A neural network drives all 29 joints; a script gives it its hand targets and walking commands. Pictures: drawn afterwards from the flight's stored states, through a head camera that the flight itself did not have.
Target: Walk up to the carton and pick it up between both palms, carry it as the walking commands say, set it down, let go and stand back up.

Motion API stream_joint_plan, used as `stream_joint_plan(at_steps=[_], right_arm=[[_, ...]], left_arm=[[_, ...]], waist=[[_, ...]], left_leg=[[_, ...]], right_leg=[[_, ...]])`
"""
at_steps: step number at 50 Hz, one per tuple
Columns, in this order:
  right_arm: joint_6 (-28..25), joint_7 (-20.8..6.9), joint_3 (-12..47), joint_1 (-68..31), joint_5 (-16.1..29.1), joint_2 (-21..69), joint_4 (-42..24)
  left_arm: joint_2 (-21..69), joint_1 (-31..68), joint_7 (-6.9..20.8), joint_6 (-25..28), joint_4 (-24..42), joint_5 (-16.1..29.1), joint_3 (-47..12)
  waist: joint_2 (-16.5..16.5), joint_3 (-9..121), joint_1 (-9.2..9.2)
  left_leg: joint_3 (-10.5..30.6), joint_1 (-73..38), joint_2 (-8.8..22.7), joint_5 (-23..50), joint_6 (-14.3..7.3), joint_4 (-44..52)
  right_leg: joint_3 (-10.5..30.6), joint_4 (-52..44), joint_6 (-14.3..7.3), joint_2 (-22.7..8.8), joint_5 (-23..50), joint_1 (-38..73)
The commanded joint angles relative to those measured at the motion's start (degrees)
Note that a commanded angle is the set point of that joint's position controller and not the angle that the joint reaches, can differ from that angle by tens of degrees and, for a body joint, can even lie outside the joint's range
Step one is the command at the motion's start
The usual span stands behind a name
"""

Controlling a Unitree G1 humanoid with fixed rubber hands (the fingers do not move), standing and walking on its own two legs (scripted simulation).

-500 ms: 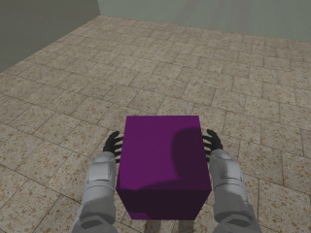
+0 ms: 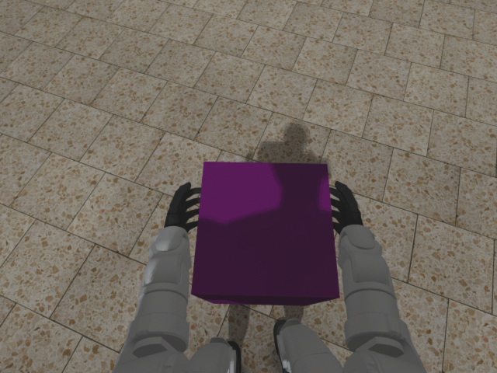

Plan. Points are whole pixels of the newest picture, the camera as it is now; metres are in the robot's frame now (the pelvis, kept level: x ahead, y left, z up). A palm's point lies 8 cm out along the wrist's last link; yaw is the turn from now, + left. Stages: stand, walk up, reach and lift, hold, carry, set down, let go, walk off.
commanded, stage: set down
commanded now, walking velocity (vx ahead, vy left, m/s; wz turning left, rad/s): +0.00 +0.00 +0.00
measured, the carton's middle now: (261, 244) +0.32 -0.04 -0.12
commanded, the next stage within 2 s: none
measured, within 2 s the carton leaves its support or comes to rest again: neither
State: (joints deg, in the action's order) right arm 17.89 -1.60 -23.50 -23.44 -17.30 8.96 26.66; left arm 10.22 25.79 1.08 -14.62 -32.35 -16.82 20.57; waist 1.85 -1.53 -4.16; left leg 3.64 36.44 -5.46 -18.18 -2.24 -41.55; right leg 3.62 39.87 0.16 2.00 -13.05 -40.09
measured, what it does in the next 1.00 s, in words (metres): lowers itself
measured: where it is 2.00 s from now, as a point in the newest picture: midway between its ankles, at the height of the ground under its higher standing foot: outside the picture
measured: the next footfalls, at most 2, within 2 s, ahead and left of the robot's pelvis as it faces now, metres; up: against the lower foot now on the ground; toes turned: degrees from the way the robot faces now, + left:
none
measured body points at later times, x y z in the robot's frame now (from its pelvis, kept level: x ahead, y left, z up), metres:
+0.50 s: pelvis -0.02 -0.01 -0.07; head +0.16 -0.03 +0.34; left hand +0.39 +0.09 -0.14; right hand +0.36 -0.20 -0.14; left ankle +0.01 +0.09 -0.71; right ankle +0.06 -0.12 -0.71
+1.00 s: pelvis -0.03 -0.01 -0.14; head +0.19 -0.03 +0.25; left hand +0.42 +0.09 -0.22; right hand +0.38 -0.20 -0.22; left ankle +0.01 +0.10 -0.71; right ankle +0.06 -0.12 -0.71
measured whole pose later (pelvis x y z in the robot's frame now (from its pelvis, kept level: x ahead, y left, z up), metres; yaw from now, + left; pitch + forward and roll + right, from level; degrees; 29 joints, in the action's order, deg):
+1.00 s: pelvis -0.03 -0.01 -0.14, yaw +1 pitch +39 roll +1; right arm 14.8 1.4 -26.8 -41.8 -12.5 4.2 33.7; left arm 5.0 45.0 -2.3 -12.0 -39.9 -12.0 22.3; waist 2.8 10.4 -3.9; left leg 2.8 89.3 -8.0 -29.3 -0.6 -80.1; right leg 4.1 77.7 0.9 4.6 -23.1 -93.0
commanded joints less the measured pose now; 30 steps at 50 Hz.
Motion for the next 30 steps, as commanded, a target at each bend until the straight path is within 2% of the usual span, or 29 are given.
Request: stream_joint_plan(at_steps=[1,8,19,30], right_arm=[[-3.8,-11.1,29.2,-26.2,6.3,45.0,2.1],[-5.1,-11.4,29.3,-28.6,6.9,44.8,3.3],[-4.0,-10.3,28.8,-34.7,7.2,47.9,6.2],[-3.3,-8.8,29.8,-41.0,8.7,50.2,7.3]], left_arm=[[49.2,25.0,8.1,2.7,-2.4,5.7,-28.8],[49.9,27.3,7.4,3.8,-3.0,6.2,-30.0],[49.6,34.5,8.7,3.5,-5.5,6.0,-27.4],[49.1,41.4,9.6,3.0,-6.8,7.6,-26.5]], waist=[[-0.4,34.8,-0.72],[-0.4,40.3,-0.92],[-1.5,44.6,-0.48],[-1.9,51.7,-0.33]], left_leg=[[4.6,-3.5,0.0,18.3,1.7,2.8],[4.0,3.5,-0.7,15.6,2.6,-2.1],[1.3,19.2,-2.5,5.9,2.0,-10.7],[-0.8,30.4,-3.6,1.5,1.9,-19.0]], right_leg=[[0.4,3.7,-1.1,3.3,18.4,17.6],[0.4,8.5,-0.9,3.5,16.8,10.9],[0.9,15.3,0.2,3.6,11.2,4.1],[0.7,22.0,1.2,4.3,8.6,-1.2]])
